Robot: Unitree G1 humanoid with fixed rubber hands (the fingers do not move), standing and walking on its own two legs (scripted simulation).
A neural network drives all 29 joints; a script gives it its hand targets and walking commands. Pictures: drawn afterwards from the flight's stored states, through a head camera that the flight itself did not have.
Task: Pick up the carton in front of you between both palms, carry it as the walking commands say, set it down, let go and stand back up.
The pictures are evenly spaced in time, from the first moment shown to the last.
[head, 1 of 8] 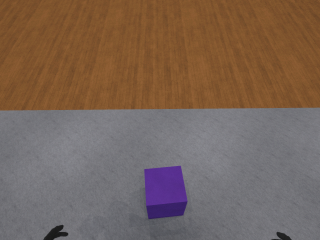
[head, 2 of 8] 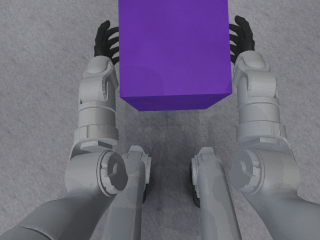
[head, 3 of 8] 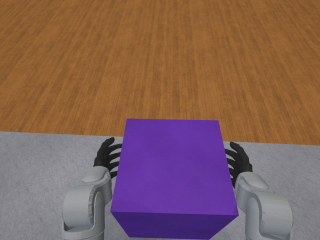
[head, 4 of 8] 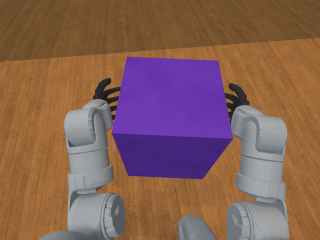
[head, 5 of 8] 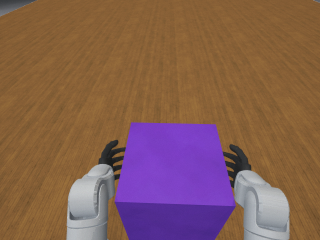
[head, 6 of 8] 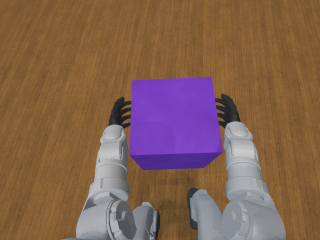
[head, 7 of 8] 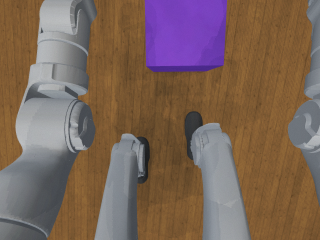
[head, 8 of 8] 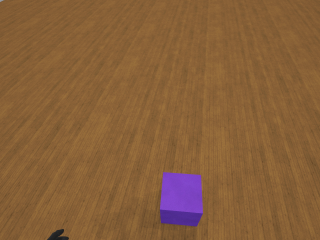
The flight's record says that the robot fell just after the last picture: no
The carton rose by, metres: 1.18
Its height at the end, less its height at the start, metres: +0.45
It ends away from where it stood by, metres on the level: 5.58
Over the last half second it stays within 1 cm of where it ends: yes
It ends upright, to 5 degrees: yes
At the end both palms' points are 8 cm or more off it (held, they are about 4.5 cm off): yes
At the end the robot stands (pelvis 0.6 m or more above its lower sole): yes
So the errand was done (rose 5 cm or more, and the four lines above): yes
